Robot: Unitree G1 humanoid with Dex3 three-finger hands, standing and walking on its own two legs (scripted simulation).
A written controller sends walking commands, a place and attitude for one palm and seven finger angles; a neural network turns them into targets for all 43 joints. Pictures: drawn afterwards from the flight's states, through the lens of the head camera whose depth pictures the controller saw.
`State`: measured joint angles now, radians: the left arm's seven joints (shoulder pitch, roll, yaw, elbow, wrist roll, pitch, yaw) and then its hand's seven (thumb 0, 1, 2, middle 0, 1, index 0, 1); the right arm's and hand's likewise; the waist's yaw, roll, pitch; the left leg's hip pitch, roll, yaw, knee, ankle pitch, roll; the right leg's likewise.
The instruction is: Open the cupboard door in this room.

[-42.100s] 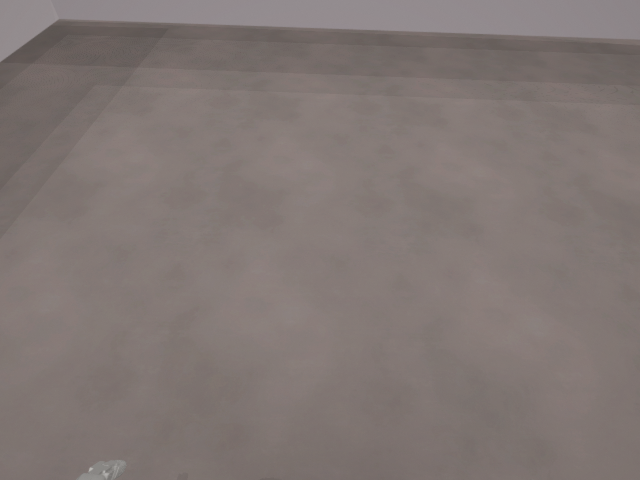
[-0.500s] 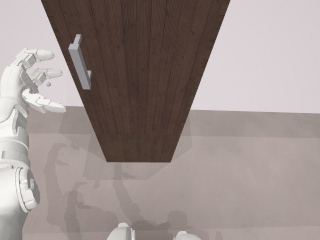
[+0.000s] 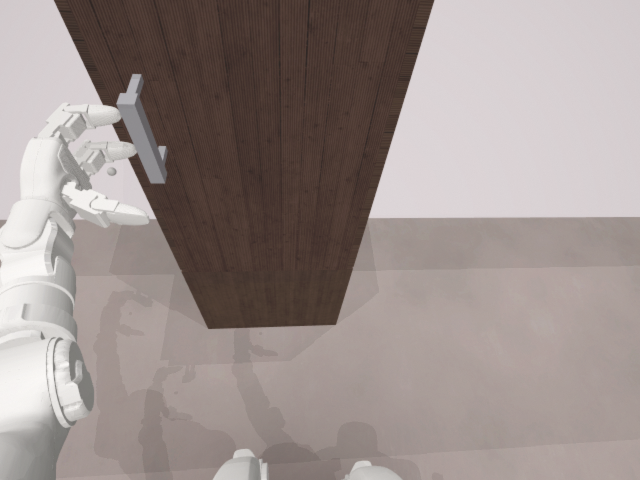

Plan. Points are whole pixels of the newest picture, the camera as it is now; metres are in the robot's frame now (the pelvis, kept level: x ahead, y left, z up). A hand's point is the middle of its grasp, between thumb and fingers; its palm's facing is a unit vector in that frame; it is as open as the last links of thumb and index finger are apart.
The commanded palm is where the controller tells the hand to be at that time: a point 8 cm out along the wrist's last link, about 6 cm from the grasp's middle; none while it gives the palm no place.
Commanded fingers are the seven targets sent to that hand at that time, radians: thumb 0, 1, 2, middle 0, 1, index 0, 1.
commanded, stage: slide the fingers in behind the handle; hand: left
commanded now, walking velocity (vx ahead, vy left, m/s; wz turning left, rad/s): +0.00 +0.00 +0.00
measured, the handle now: (147, 132) +0.53 +0.20 +0.11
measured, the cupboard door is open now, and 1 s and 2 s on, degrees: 0 0 2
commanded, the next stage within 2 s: close the thumb around the handle in 1.14 s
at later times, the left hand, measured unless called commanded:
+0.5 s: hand (142, 172) +0.46 +0.20 +0.10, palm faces +0.01 -1.00 +0.02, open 14.0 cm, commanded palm +0.44 +0.25 +0.10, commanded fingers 0.00 -0.50 0.30 -0.30 -1.20 -0.30 -1.20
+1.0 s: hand (156, 169) +0.47 +0.18 +0.10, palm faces +0.03 -1.00 +0.01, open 14.0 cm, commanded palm +0.45 +0.23 +0.10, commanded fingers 0.00 -0.50 0.30 -0.30 -1.20 -0.30 -1.20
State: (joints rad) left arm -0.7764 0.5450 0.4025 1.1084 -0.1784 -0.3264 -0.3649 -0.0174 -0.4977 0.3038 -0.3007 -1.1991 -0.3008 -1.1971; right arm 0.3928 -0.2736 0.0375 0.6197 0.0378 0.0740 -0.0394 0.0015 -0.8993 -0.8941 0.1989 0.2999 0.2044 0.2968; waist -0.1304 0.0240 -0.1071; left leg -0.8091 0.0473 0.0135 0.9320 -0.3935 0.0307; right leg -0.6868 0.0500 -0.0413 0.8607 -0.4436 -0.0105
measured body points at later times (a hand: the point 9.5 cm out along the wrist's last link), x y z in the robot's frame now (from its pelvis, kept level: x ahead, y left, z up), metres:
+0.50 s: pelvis +0.00 +0.00 +0.00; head +0.08 +0.01 +0.44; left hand +0.46 +0.25 +0.10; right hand +0.05 -0.27 -0.11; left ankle +0.03 +0.10 -0.69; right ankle -0.02 -0.12 -0.69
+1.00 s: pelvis +0.00 -0.01 +0.00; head +0.08 +0.00 +0.44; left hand +0.46 +0.24 +0.10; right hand +0.03 -0.28 -0.11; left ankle +0.03 +0.10 -0.69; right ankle -0.02 -0.12 -0.69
